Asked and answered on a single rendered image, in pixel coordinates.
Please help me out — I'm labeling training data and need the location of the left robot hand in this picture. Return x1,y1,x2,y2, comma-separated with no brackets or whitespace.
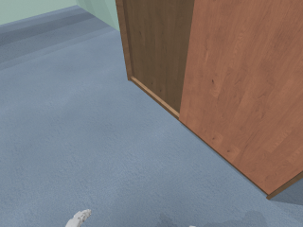
65,209,92,227

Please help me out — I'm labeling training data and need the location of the wardrobe door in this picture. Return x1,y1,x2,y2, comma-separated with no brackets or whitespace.
179,0,303,195
122,0,195,113

